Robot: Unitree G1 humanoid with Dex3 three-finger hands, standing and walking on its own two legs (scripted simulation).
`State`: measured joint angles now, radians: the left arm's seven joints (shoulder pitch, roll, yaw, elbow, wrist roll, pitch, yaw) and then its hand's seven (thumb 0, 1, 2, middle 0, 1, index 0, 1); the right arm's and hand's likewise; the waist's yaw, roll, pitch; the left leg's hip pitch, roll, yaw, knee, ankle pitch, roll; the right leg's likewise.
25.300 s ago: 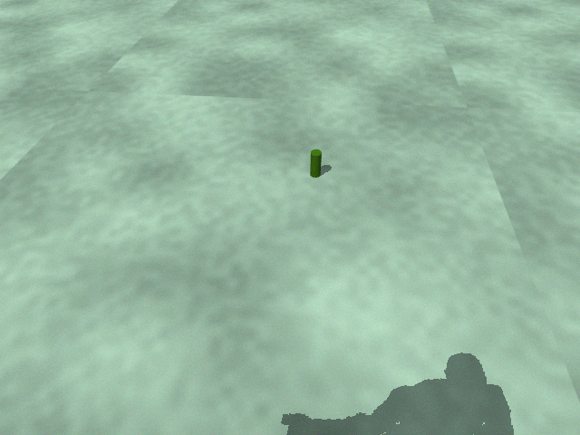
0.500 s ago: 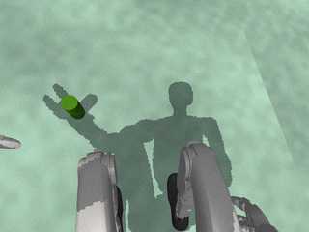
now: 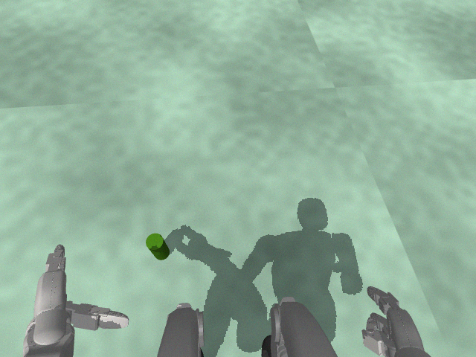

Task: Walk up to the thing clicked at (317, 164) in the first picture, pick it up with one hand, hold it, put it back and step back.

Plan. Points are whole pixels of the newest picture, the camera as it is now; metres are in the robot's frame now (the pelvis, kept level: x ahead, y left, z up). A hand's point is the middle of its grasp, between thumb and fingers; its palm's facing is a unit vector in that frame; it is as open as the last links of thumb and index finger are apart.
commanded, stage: home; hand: left
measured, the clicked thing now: (158, 247) +0.47 +0.24 -0.55
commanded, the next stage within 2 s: stand in 2.00 s
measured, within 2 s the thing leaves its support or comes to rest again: neither
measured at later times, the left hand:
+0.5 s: hand (96, 329) +0.20 +0.19 +0.04, palm faces +0.13 -0.95 -0.29, open 17.3 cm
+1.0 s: hand (100, 327) +0.20 +0.19 +0.04, palm faces +0.12 -0.95 -0.29, open 17.4 cm
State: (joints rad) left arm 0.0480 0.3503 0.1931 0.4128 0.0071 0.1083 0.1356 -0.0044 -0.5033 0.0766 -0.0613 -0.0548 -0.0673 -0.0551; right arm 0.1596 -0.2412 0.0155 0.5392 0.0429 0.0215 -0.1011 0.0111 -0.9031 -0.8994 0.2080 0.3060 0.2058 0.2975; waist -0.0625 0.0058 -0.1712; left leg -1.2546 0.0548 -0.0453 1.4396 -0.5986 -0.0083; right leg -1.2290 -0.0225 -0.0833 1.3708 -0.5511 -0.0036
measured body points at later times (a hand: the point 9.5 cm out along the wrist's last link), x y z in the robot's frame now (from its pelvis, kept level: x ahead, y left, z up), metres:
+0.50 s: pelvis +0.03 +0.00 +0.09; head +0.05 +0.01 +0.54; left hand +0.19 +0.24 +0.06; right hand +0.21 -0.23 +0.03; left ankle +0.04 +0.12 -0.59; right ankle +0.05 -0.13 -0.59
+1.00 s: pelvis +0.04 +0.00 +0.10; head +0.06 +0.00 +0.55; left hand +0.19 +0.24 +0.06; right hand +0.20 -0.24 +0.02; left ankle +0.04 +0.12 -0.59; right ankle +0.05 -0.13 -0.59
